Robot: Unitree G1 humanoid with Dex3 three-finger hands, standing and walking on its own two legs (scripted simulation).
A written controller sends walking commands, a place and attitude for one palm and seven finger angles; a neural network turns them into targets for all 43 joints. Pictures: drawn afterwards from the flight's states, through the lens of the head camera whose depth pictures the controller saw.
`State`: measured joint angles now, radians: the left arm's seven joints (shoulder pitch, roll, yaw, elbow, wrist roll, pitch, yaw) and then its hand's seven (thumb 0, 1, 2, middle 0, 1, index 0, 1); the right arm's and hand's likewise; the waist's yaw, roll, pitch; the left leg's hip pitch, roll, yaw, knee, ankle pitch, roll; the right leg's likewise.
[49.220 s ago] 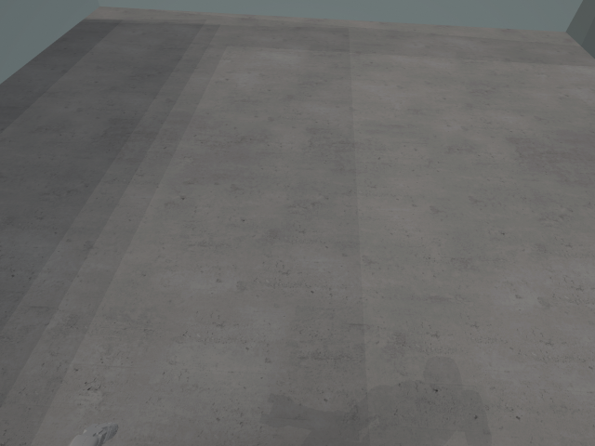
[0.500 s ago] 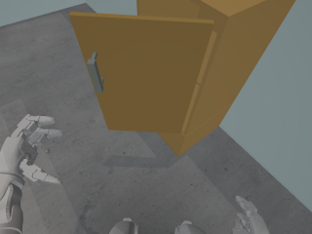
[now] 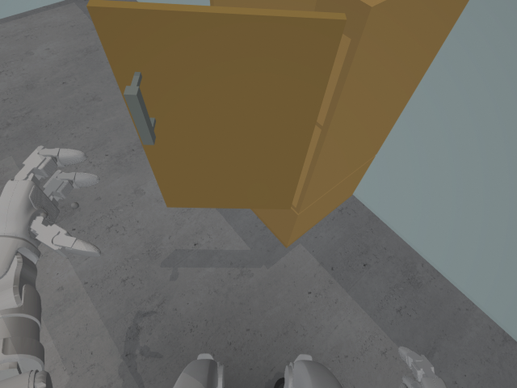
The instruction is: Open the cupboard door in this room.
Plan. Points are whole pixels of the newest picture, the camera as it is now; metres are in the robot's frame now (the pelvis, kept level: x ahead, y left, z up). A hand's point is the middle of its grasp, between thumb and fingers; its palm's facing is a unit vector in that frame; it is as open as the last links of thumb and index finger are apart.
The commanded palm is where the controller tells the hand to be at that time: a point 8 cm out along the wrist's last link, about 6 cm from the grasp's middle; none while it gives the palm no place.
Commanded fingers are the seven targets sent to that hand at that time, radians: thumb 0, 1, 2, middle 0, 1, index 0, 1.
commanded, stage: move the hooked fingers beside the handle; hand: left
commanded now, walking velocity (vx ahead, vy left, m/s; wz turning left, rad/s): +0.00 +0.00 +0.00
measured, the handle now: (143, 110) +0.57 +0.23 +0.04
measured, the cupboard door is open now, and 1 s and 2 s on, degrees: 51 51 51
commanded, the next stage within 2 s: slide the fingers in behind the handle in 1.92 s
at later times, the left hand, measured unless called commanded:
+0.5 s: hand (90, 163) +0.44 +0.28 +0.05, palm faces +0.03 -1.00 -0.02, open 14.0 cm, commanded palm +0.42 +0.33 +0.05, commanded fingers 0.00 -0.50 0.30 -0.30 -1.20 -0.30 -1.20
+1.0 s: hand (102, 128) +0.51 +0.28 +0.05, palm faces +0.04 -1.00 -0.03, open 14.0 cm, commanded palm +0.50 +0.32 +0.04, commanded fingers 0.00 -0.50 0.30 -0.30 -1.20 -0.30 -1.20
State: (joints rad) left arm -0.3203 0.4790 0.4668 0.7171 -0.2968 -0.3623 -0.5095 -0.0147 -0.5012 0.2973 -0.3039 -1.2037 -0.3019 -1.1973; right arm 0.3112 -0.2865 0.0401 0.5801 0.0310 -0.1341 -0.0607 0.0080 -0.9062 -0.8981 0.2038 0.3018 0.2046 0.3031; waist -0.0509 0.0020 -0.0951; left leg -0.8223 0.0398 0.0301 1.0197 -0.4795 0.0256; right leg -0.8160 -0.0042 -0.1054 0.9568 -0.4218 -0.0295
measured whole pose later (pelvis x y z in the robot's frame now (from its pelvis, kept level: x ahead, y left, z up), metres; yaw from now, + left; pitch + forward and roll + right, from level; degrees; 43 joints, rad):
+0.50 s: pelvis +0.00 +0.01 -0.01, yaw -1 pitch +20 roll -3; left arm -0.67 0.60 0.50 1.06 -0.19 -0.41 -0.48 -0.01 -0.50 0.30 -0.30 -1.20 -0.30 -1.20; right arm 0.34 -0.29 0.05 0.61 0.01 -0.03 -0.05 0.00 -0.91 -0.90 0.20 0.30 0.20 0.30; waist -0.11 0.00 -0.10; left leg -0.94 0.05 0.04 1.08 -0.49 0.04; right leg -0.93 0.00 -0.10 1.00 -0.42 -0.02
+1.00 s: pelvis +0.00 +0.01 -0.02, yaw -2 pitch +25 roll -5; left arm -0.91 0.75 0.55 1.22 -0.10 -0.39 -0.44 -0.01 -0.50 0.30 -0.30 -1.20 -0.30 -1.20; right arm 0.38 -0.29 0.07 0.60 -0.01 0.06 -0.03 0.00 -0.91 -0.90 0.20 0.30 0.21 0.30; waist -0.19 0.01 -0.09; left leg -1.06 0.06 0.02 1.13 -0.51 0.05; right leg -1.03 0.01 -0.11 1.01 -0.42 -0.01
